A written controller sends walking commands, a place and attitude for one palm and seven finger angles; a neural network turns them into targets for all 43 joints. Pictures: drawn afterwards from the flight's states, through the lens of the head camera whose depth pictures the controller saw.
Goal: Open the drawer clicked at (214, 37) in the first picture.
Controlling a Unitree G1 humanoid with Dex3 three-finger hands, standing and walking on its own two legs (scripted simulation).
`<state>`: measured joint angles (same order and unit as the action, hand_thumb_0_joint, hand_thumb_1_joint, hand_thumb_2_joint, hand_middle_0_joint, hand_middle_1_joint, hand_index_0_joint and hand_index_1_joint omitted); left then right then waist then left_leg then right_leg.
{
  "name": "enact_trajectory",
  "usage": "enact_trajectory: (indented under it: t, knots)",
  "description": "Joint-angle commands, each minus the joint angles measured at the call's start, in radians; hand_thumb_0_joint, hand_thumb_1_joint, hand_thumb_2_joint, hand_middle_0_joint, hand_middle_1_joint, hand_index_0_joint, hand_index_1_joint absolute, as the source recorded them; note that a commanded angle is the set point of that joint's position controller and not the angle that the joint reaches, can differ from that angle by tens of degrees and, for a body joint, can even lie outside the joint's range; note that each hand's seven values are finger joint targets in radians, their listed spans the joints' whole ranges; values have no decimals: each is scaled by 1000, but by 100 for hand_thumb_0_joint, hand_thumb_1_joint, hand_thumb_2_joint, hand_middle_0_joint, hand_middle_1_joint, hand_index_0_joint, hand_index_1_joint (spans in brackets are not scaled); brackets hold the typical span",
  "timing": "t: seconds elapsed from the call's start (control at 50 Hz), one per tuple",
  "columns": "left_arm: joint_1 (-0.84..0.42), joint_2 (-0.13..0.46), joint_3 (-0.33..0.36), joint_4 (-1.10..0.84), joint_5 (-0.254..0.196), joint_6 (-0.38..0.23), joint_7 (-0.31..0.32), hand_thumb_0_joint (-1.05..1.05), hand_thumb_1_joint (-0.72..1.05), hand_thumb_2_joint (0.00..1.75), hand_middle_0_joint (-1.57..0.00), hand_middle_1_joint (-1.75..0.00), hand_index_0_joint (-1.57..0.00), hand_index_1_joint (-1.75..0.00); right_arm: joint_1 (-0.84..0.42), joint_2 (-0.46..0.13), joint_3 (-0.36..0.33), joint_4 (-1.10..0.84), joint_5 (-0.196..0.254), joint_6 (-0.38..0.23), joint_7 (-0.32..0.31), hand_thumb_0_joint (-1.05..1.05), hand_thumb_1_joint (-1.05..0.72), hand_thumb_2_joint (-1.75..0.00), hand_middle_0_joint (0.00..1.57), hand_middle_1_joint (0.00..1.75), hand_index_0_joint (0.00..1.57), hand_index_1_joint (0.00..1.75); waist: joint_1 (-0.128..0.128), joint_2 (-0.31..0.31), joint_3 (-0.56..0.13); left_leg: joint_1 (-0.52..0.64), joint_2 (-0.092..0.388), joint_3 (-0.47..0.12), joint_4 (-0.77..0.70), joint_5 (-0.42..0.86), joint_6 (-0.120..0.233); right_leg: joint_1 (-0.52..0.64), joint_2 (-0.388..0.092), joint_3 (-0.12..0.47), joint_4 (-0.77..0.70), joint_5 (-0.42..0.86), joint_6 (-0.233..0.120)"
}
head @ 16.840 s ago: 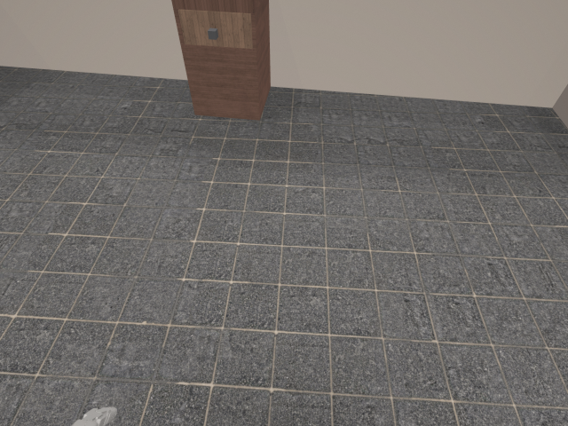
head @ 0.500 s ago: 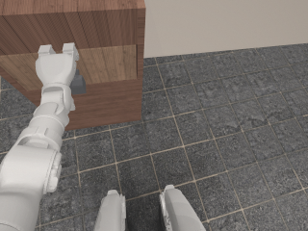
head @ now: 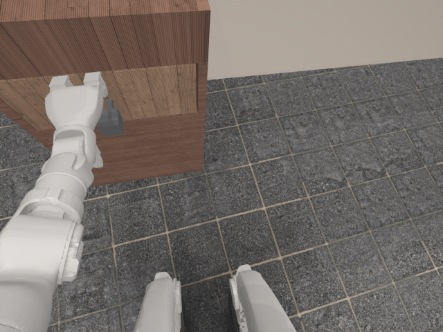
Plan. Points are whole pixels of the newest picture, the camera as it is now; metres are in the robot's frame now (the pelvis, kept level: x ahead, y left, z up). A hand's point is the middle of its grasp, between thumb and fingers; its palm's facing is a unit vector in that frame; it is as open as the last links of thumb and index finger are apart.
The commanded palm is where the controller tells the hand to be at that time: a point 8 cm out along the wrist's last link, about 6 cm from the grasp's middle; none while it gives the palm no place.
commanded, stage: re-aim the fingers above the handle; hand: left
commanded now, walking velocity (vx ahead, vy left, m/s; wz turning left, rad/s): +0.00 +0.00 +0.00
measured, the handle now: (110, 114) +0.57 +0.19 -0.10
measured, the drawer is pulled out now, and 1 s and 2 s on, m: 0.00 0.00 0.00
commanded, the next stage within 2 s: lower the fingers behind the handle in 1.82 s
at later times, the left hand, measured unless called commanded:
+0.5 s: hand (98, 124) +0.51 +0.19 -0.04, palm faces -0.09 -0.04 -0.99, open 13.8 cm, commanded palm +0.50 +0.18 +0.02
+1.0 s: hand (122, 132) +0.49 +0.14 -0.04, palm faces -0.08 -0.09 -0.99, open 13.8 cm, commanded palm +0.49 +0.17 +0.02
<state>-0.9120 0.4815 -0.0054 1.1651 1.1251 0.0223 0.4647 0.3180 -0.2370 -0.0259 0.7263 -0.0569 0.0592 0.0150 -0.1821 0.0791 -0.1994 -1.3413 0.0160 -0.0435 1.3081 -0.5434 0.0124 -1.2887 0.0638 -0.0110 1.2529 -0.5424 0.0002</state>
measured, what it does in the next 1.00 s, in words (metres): stands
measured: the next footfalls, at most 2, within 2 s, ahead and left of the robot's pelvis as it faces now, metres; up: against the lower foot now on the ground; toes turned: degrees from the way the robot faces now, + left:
none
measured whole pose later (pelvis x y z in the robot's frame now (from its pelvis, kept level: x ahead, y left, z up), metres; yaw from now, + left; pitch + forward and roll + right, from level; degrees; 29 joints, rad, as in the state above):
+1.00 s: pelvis +0.01 -0.01 +0.01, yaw +1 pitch +31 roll -2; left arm -0.79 0.35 -0.05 1.09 1.14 -0.05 0.49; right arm 0.31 -0.23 -0.03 0.74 -0.06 0.05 0.00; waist -0.17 0.07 -0.23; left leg -1.26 0.02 -0.04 1.25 -0.53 0.00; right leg -1.21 0.06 -0.01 1.21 -0.54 -0.01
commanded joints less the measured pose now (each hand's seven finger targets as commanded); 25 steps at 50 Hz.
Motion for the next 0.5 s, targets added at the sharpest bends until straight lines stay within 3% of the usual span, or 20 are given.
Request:
enact_trajectory:
  t: [0.0,0.04,0.08,0.18,0.22,0.28,0.36,0.4,0.48]
  knots:
    - [-474,228,40,-271,-2,-34,41,0,-50,30,-30,-120,-30,-120,207,-183,-72,-17,-2,-7,-17,0,-90,-90,20,30,20,30,-31,105,-627,535,-1,-8,-110,476,30,261,2,-32,-143,422,-29]
    - [-483,190,20,-317,0,-49,50,0,-50,30,-30,-120,-30,-120,201,-176,-78,-18,-5,-10,-16,0,-90,-90,20,30,20,30,-28,155,-655,605,1,-19,-113,525,23,231,4,-37,-140,421,-34]
    - [-444,158,12,-281,7,-45,66,0,-50,30,-30,-120,-30,-120,202,-173,-80,-5,-8,-8,-13,0,-90,-90,20,30,20,30,-27,154,-609,612,6,-20,-116,535,19,203,5,-46,-148,404,-34]
    - [-393,166,19,-118,7,31,95,0,-50,30,-30,-120,-30,-120,192,-180,-64,-2,-8,7,-4,0,-90,-90,20,30,20,30,-31,74,-484,490,-4,-2,-133,445,26,223,5,-48,-162,375,-33]
    - [-392,182,16,-83,10,60,88,0,-50,30,-30,-120,-30,-120,188,-182,-55,-13,-6,9,-4,0,-90,-90,20,30,20,30,-32,53,-467,444,-9,7,-140,407,31,253,6,-43,-167,374,-32]
    - [-381,161,-2,-100,4,63,58,0,-50,30,-30,-120,-30,-120,180,-180,-56,-30,-1,7,-4,0,-90,-90,20,30,20,30,-24,66,-499,465,-11,13,-143,407,30,272,5,-38,-172,382,-32]
    - [-401,135,-18,-179,-11,8,18,0,-50,30,-30,-120,-30,-120,186,-173,-65,-37,0,-3,-11,0,-90,-90,20,30,20,30,-35,65,-561,498,-7,6,-133,426,34,283,3,-31,-166,401,-29]
    - [-437,159,-5,-212,-8,-24,19,0,-50,30,-30,-120,-30,-120,187,-173,-64,-32,0,-8,-18,0,-90,-90,20,30,20,30,-40,64,-547,471,-6,5,-128,397,37,274,2,-26,-163,381,-29]
    - [-433,186,30,-247,22,-59,69,0,-50,30,-30,-120,-30,-120,179,-173,-70,-22,-6,-13,-20,0,-90,-90,20,30,20,30,-22,100,-553,499,-3,-3,-122,415,30,223,2,-30,-148,353,-34]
